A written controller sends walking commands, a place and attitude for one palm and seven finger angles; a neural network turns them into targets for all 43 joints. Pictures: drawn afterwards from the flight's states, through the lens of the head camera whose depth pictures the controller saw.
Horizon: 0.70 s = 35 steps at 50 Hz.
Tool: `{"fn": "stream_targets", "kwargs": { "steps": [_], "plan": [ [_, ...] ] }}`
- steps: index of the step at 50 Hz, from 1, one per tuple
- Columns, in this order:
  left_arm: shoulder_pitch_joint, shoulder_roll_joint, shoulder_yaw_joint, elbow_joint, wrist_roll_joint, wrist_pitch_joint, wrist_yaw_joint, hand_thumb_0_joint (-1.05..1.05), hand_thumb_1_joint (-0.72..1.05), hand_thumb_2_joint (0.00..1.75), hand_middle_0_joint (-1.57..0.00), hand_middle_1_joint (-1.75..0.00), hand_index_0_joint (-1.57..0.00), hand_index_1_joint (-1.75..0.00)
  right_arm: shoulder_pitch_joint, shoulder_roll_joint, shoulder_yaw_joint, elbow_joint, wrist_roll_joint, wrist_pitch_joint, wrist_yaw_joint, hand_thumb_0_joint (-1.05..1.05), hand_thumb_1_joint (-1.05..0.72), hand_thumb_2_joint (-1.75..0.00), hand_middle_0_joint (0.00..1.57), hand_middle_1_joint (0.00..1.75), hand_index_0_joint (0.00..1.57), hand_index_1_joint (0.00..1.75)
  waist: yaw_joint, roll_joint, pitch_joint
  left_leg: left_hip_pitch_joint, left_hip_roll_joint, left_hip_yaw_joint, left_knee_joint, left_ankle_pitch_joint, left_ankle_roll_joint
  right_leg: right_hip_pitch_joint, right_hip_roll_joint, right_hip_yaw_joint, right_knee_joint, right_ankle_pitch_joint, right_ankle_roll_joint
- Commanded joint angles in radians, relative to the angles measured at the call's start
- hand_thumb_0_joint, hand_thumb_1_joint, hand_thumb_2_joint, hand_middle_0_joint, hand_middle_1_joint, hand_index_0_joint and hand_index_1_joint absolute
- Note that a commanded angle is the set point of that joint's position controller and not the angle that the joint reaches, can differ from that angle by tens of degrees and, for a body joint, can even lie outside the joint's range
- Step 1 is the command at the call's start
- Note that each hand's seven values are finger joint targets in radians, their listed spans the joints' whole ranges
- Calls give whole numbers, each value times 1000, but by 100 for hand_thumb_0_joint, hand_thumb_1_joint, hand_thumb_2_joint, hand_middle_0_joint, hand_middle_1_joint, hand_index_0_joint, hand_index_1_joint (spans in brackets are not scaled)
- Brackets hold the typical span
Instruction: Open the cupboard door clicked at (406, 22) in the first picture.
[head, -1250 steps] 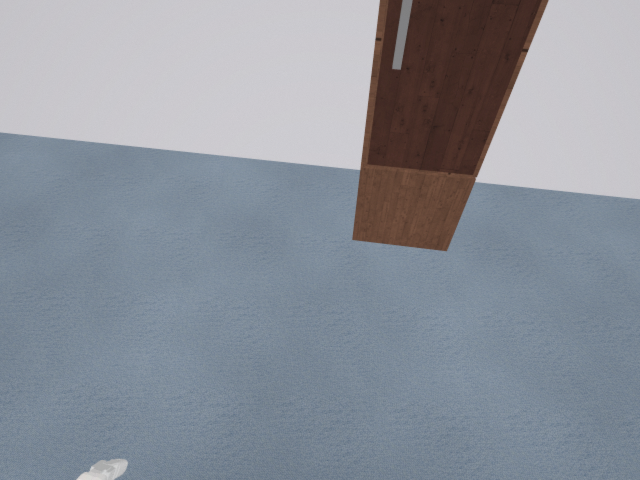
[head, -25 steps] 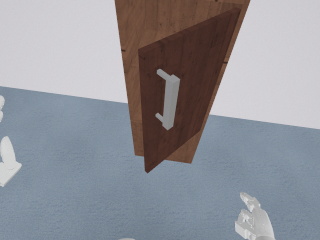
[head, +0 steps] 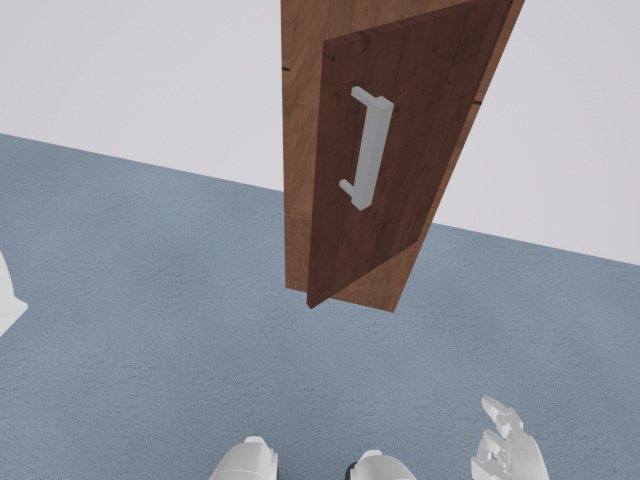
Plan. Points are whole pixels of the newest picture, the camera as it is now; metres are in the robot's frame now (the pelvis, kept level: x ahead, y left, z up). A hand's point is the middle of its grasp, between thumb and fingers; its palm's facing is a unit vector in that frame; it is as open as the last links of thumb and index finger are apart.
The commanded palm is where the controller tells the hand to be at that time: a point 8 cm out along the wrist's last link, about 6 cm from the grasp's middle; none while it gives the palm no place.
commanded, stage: step back with the hand held close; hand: left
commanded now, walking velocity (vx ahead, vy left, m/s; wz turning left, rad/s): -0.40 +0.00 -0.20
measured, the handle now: (360, 151) +0.52 -0.03 +0.13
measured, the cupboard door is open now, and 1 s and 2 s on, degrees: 50 50 50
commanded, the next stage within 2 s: stop stepping back and stand still in 0.04 s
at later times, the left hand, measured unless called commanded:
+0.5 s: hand out of the picture -0.01 +0.31 +0.22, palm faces +0.62 -0.69 -0.37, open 7.4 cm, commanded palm -0.04 +0.33 +0.21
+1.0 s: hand out of the picture +0.00 +0.28 +0.20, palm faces +0.39 -0.75 -0.54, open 7.4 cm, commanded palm -0.06 +0.31 +0.21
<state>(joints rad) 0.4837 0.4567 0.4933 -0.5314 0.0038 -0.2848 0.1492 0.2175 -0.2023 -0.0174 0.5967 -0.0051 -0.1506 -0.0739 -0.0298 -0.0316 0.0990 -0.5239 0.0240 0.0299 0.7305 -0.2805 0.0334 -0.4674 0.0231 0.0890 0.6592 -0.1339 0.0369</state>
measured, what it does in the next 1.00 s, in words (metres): walks backwards: right foot, then left foot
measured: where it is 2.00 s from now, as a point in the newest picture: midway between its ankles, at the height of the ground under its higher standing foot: outside the picture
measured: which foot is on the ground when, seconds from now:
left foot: down 0.00-0.34, up 0.36-0.54, down 0.56-1.00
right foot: down 0.00-0.16, up 0.18-0.34, down 0.36-0.56, up 0.58-0.98, down 1.00-1.00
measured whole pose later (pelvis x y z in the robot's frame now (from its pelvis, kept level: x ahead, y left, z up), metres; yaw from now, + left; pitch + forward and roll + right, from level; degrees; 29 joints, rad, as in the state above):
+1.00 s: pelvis -0.22 +0.02 +0.02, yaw -4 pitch +3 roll +0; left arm 0.56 0.49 0.49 -0.50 -0.02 -0.20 0.17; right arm 0.29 -0.18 0.00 0.62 -0.01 -0.10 -0.07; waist -0.02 -0.03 -0.02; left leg -0.35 0.12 0.15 0.61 -0.30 0.00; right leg -0.20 -0.04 -0.08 0.49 -0.29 -0.04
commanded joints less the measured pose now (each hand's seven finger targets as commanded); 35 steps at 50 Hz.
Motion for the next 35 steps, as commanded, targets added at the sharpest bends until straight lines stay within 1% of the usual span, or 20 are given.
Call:
{"fn": "stream_targets", "kwargs": {
  "steps": [1,4,6,7,9,11,15,16,17,18,19,20,21,25,26,28,29,31,33,35],
  "plan": [
    [4,149,137,-211,-13,-69,17,0,90,90,-20,-30,-20,-30,-92,-138,-60,-147,-4,-59,-2,0,-90,-90,20,30,20,30,29,6,-131,-76,14,-40,-80,-447,5,33,-101,224,-197,-335,-89],
    [-70,160,101,-251,-26,-72,21,0,90,90,-20,-30,-20,-30,-42,-129,-60,-96,-7,-29,12,0,-90,-90,20,30,20,30,-1,-120,-177,297,-32,-13,114,-266,-42,-322,-169,196,-348,-545,-106],
    [-102,166,99,-259,-28,-80,21,0,90,90,-20,-30,-20,-30,-31,-131,-61,-84,-11,-17,1,0,-90,-90,20,30,20,30,-16,-55,-182,358,21,-73,43,-283,-18,-403,-126,106,-250,-590,-74],
    [-113,155,100,-268,-32,-81,18,0,90,90,-20,-30,-20,-30,-31,-140,-60,-87,-10,-14,-4,0,-90,-90,20,30,20,30,-22,37,-191,276,85,-140,-58,-331,12,-358,-74,47,-71,-571,-55],
    [-143,183,159,-325,-48,-62,17,0,90,90,-20,-30,-20,-30,-104,-152,-81,-128,-23,-51,-12,0,-90,-90,20,30,20,30,26,467,-329,-206,357,-405,-592,-618,105,151,146,-163,771,-514,8],
    [-202,219,161,-343,-46,-66,4,0,90,90,-20,-30,-20,-30,-119,-125,-103,-128,9,-92,18,0,-90,-90,20,30,20,30,45,313,-291,-190,293,-188,-526,-410,56,185,110,-116,954,-431,13],
    [34,181,198,-197,-84,-16,15,0,90,90,-20,-30,-20,-30,-146,-106,-80,-141,29,-75,37,0,-90,-90,20,30,20,30,68,318,-226,-7,255,59,-464,-405,-62,193,36,-212,346,-571,-68],
    [-3,202,199,-224,-96,-14,12,0,90,90,-20,-30,-20,-30,-138,-88,-69,-145,26,-56,31,0,-90,-90,20,30,20,30,59,212,-178,29,200,123,-292,-330,-105,142,-6,-135,37,-649,-116],
    [-57,247,217,-244,-89,-14,6,0,90,90,-20,-30,-20,-30,-136,-79,-70,-137,36,-38,21,0,-90,-90,20,30,20,30,56,-116,-108,161,46,210,201,-240,-139,-167,-169,197,-347,-731,-203],
    [-91,286,191,-263,-71,-17,0,0,90,90,-20,-30,-20,-30,-123,-107,-75,-121,25,-35,33,0,-90,-90,20,30,20,30,53,-348,-34,25,-29,-5,653,-168,-104,-396,-379,632,-603,-872,-274],
    [-157,379,227,-189,-69,-11,-13,0,90,90,-20,-30,-20,-30,-108,-122,-70,-52,-23,-42,39,0,-90,-90,20,30,20,30,-6,-342,-61,90,8,-95,862,-104,-120,-546,-386,603,-602,-766,-300],
    [-264,264,130,-213,-72,17,-30,0,90,90,-20,-30,-20,-30,-108,-86,-29,-72,2,-28,35,0,-90,-90,20,30,20,30,22,-253,-87,-40,-32,-63,814,-72,-113,-384,-305,569,-579,-946,-235],
    [-243,194,95,-114,-57,25,-32,0,90,90,-20,-30,-20,-30,-111,-92,-25,-83,-6,-41,7,0,-90,-90,20,30,20,30,27,-154,31,-84,4,-52,630,-76,-80,-243,-256,454,-522,-754,-182],
    [-221,65,-47,-18,-7,39,9,0,90,90,-20,-30,-20,-30,-63,-101,-8,-41,-1,-83,-28,0,-90,-90,20,30,20,30,21,-171,-61,274,-5,26,-170,-217,1,13,-210,235,-338,-334,-132],
    [-256,79,-50,-52,3,35,16,0,90,90,-20,-30,-20,-30,-32,-111,-1,-39,-11,-91,-31,0,-90,-90,20,30,20,30,5,-76,-101,352,-16,60,-343,-196,9,56,-162,172,-254,-334,-114],
    [-314,74,-60,-186,-4,0,26,0,90,90,-20,-30,-20,-30,-21,-157,-19,-96,-6,-98,-30,0,-90,-90,20,30,20,30,7,368,-163,595,254,-249,-458,-13,85,-143,-10,-49,164,-267,-48],
    [-312,114,-30,-236,-2,-22,33,0,90,90,-20,-30,-20,-30,-31,-147,-30,-110,0,-103,-23,0,-90,-90,20,30,20,30,16,335,-188,630,357,-298,-455,159,136,-244,-9,-129,325,-376,-32],
    [-184,160,24,-280,-7,-34,17,0,90,90,-20,-30,-20,-30,-48,-119,-35,-91,-1,-107,10,0,-90,-90,20,30,20,30,-3,213,-155,450,400,-414,-534,-68,195,-247,-61,-42,523,-337,-42],
    [-39,120,15,-286,-13,-15,12,0,90,90,-20,-30,-20,-30,-62,-124,-34,-84,12,-106,23,0,-90,-90,20,30,20,30,8,156,-100,383,344,-235,-526,-19,162,-230,-80,-81,523,-203,-30],
    [14,146,46,-323,-9,-11,13,0,90,90,-20,-30,-20,-30,-69,-117,-31,-91,8,-93,26,0,-90,-90,20,30,20,30,22,258,-99,343,277,-124,-556,-66,98,-169,-74,-143,424,-132,-27]
  ]
}}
